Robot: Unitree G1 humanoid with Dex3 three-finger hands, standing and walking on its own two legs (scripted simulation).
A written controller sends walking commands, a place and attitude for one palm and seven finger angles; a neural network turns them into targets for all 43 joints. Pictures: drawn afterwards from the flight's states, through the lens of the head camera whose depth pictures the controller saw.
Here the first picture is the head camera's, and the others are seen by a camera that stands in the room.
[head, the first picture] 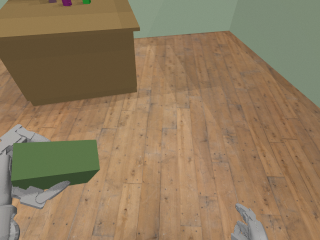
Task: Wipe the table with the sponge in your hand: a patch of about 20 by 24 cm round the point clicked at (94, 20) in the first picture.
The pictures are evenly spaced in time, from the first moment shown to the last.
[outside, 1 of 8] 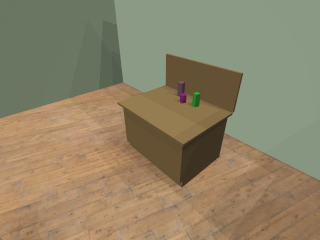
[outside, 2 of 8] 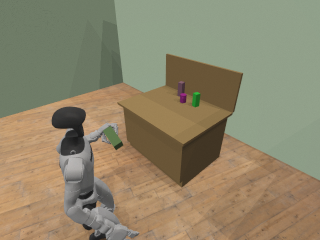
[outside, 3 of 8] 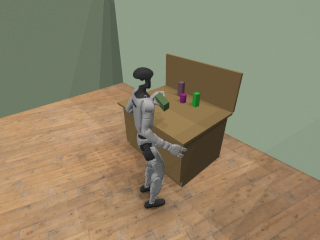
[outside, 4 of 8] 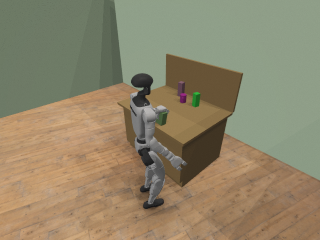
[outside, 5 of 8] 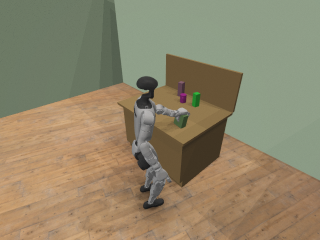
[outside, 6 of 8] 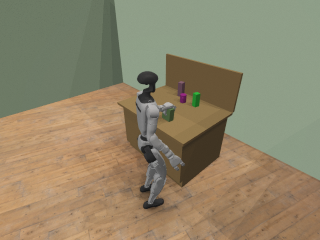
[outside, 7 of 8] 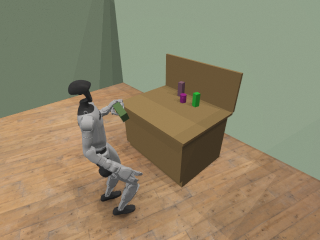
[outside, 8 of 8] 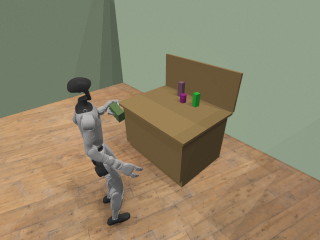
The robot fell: no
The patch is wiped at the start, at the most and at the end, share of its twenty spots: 0.00 1.00 1.00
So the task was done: yes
